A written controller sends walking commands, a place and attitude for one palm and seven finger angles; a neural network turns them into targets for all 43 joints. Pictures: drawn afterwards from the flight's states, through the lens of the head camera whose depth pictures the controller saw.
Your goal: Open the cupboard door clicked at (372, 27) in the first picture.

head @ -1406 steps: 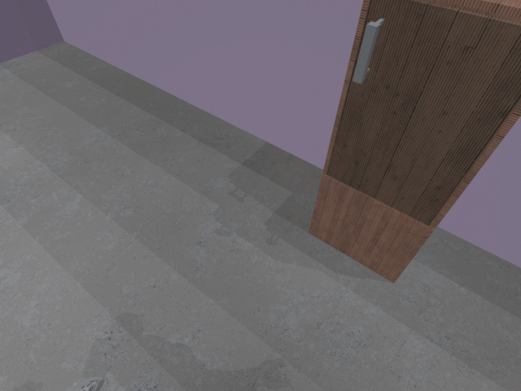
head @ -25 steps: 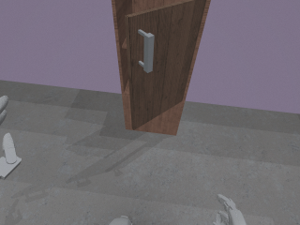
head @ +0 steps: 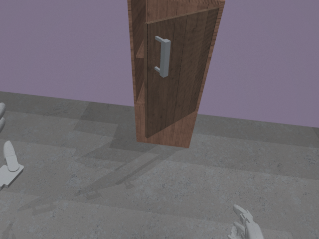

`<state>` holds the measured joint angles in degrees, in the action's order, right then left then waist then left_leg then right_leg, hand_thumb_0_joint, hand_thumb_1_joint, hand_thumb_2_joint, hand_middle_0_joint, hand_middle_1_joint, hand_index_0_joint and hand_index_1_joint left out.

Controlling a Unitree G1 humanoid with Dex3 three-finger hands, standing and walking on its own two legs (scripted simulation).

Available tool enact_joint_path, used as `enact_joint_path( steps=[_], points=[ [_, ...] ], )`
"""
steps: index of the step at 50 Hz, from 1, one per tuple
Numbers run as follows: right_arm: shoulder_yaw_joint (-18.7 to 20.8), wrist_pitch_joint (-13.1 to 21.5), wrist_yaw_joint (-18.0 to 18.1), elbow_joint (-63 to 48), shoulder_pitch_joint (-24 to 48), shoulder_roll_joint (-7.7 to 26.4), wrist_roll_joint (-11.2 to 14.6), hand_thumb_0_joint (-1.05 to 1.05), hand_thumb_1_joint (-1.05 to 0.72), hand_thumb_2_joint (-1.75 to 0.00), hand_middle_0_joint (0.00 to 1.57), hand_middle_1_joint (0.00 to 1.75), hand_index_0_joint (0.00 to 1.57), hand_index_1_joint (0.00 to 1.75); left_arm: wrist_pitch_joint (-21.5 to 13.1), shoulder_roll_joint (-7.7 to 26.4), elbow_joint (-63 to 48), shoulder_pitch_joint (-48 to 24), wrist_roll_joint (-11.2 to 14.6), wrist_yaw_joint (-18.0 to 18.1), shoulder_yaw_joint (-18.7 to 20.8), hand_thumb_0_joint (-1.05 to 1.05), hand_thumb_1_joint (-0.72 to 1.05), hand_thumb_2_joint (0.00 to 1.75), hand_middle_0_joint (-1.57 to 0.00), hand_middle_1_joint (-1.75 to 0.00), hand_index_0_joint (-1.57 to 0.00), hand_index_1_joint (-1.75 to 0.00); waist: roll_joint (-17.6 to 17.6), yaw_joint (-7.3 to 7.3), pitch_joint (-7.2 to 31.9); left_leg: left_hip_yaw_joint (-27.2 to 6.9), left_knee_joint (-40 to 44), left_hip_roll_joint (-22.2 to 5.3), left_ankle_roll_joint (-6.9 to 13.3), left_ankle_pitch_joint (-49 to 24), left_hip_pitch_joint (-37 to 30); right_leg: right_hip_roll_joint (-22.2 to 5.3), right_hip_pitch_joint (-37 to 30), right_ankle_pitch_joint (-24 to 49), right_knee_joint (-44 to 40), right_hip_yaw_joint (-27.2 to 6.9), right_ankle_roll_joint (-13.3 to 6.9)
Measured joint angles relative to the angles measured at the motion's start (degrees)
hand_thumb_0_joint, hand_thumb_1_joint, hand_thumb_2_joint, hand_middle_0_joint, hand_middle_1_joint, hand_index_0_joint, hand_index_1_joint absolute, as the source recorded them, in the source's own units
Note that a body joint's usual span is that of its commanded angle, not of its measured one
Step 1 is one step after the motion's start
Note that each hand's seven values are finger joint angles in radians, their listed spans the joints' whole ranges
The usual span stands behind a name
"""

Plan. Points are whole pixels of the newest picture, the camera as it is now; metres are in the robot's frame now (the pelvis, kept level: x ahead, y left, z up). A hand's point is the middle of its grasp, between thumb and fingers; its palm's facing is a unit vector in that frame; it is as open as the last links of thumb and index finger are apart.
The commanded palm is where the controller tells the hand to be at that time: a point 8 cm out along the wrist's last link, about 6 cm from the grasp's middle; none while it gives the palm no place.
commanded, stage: stop stepping back and stand still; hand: left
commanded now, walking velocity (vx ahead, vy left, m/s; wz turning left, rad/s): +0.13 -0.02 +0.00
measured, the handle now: (161, 56) +0.70 +0.04 +0.14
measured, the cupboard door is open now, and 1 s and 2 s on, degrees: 46 46 46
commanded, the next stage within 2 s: let the arm hang, fingers relaxed in 0.14 s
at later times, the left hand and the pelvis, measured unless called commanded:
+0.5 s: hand out of the picture +0.09 +0.17 -0.16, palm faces +0.00 -0.99 -0.17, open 7.4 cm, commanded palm none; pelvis +0.00 +0.01 -0.01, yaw +3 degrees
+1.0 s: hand out of the picture -0.04 +0.19 -0.16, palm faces +0.10 -0.97 -0.23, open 7.4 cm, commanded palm none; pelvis -0.01 +0.01 +0.01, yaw +4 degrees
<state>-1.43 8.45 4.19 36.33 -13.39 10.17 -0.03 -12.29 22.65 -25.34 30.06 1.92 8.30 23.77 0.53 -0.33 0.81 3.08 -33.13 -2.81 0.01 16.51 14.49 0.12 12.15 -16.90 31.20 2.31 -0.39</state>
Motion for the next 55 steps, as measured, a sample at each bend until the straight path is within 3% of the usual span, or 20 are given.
enact_joint_path(
  steps=[7, 13, 14, 17, 19, 23, 25, 27, 32, 40, 55],
  points=[
    [-0.67, -0.81, 0.27, 1.51, 0.18, -0.28, -0.54, 0.01, -0.9, -0.9, 0.2, 0.31, 0.2, 0.3, 0.37, -2.22, 0.1, -0.61, 0.07, -0.09, -1.48, 0.02, 0.89, 0.9, -0.21, -0.31, -0.21, -0.31, -0.32, 1.33, -0.61, -0.79, -1.17, 0.71, 0.56, 0.37, 1.04, -0.08, 0.7, -0.02, 0.37, -0.26, 0.22],
    [0.17, 0.44, -0.45, 2.44, 0.25, 0.36, -0.26, 0.01, -0.9, -0.9, 0.2, 0.31, 0.2, 0.3, 0.18, -1.12, 3.21, -2.96, -1.0, -0.74, -1.77, 0.02, 0.89, 0.9, -0.21, -0.31, -0.21, -0.3, 0.31, 0.49, -1.4, -0.41, 1.11, 2.25, 1.06, -0.57, 0.16, -1.67, 1.25, -0.08, 1.29, -0.36, 1.13],
    [0.92, 0.19, -1.67, 3.87, 0.77, 1.09, -0.22, 0.01, -0.9, -0.9, 0.2, 0.31, 0.2, 0.3, 1.13, -0.91, 8.11, -5.46, -1.85, -2.12, -3.76, 0.01, 0.89, 0.9, -0.2, -0.31, -0.21, -0.3, -0.34, 0.49, -0.87, -0.7, 0.69, 2.64, 1.2, -0.67, 1.16, -2.05, 2.76, -0.07, 3.15, -0.15, 1.09],
    [1.91, -3.93, -3.27, 8.2, 2.9, 2.99, -0.98, 0.01, -0.9, -0.9, 0.2, 0.3, 0.2, 0.3, 8.5, -2.98, 28.37, -12.86, -2.96, -5.23, -10.86, 0.01, 0.9, 0.9, -0.2, -0.3, -0.2, -0.3, -2.06, -0.21, 0.33, -1.22, -0.53, 4.15, 1.65, -0.67, 3.18, -2.26, 5.54, -4.96, 7.17, -1.28, 1.01],
    [1.9, -5.99, -3.64, 10.45, 3.59, 3.44, -1.32, 0.01, -0.9, -0.9, 0.2, 0.3, 0.2, 0.3, 12.02, -5.45, 42.38, -15.81, -3.52, -6.4, -15.02, 0.01, 0.9, 0.9, -0.19, -0.3, -0.2, -0.3, -2.44, -0.98, 0.07, -1.49, -1.95, 4.7, 1.48, -0.12, 3.7, -2.11, 4.99, -1.43, 5.83, -1.64, 0.59],
    [2.14, -9.07, -4.0, 14.23, 2.69, 3.13, -1.53, 0.01, -0.9, -0.9, 0.2, 0.3, 0.2, 0.3, 15.07, -11.58, 63.86, -16.2, -3.59, -8.03, -22.47, 0.01, 0.91, 0.9, -0.19, -0.3, -0.2, -0.3, -2.68, -2.49, -1.85, -2.44, -3.78, 3.41, 0.75, 3.31, 3.25, -1.04, 3.05, -2.67, 4.9, -0.31, -0.07],
    [2.13, -9.61, -3.83, 16.26, 1.63, 2.54, -1.55, 0.0, -0.91, -0.9, 0.2, 0.3, 0.2, 0.3, 15.41, -14.41, 71.27, -15.36, -3.27, -8.34, -24.61, 0.01, 0.91, 0.9, -0.19, -0.3, -0.2, -0.3, -1.71, -2.56, -3.57, -2.61, -2.34, 2.7, 0.59, -1.2, 2.21, -0.41, 1.94, -2.34, 3.96, 0.01, -0.2],
    [1.89, -9.77, -3.48, 18.93, -0.16, 1.29, -1.51, 0.0, -0.91, -0.9, 0.2, 0.3, 0.2, 0.3, 14.35, -14.59, 75.36, -15.66, -1.76, -6.34, -21.88, -0.02, 0.99, 0.9, -0.2, -0.3, -0.21, -0.3, -0.1, -1.72, -4.61, -3.15, -1.19, 2.69, 0.46, -1.11, 1.54, -0.35, 0.91, -1.57, 2.29, 0.55, -0.12],
    [1.41, -10.55, -3.01, 24.28, -3.19, -0.27, -1.49, 0.0, -0.91, -0.9, 0.2, 0.3, 0.2, 0.3, 13.75, -11.73, 82.7, -15.43, -2.15, -7.05, -21.94, -0.04, 1.01, 0.9, -0.21, -0.3, -0.21, -0.3, -0.26, -0.11, -5.45, -4.13, 3.12, 2.84, 0.52, -2.68, 0.49, -0.3, -1.09, 1.56, -3.54, 1.54, -0.12],
    [1.48, -9.94, -2.65, 27.6, -3.27, -1.27, -0.92, 0.0, -0.91, -0.9, 0.2, 0.3, 0.2, 0.3, 13.36, -11.15, 90.14, -12.87, -2.18, -7.01, -22.45, 0.0, 0.94, 0.9, -0.2, -0.3, -0.2, -0.3, -2.26, -0.13, -5.71, -3.55, 7.12, 3.56, 0.95, -4.93, -1.65, -1.01, -2.49, 3.19, -6.22, 1.02, 0.29],
    [2.02, -9.44, -2.62, 28.3, -0.25, -0.42, -1.14, 0.01, -0.92, -0.9, 0.2, 0.3, 0.2, 0.3, 12.31, -14.84, 91.1, -14.7, -2.46, -7.12, -23.05, 0.01, 0.91, 0.9, -0.2, -0.3, -0.2, -0.3, -2.7, -0.13, -3.97, -3.13, 8.38, 3.69, 0.75, -6.06, -2.49, -1.19, -2.37, 3.47, -5.7, 0.61, 0.1]
  ],
)
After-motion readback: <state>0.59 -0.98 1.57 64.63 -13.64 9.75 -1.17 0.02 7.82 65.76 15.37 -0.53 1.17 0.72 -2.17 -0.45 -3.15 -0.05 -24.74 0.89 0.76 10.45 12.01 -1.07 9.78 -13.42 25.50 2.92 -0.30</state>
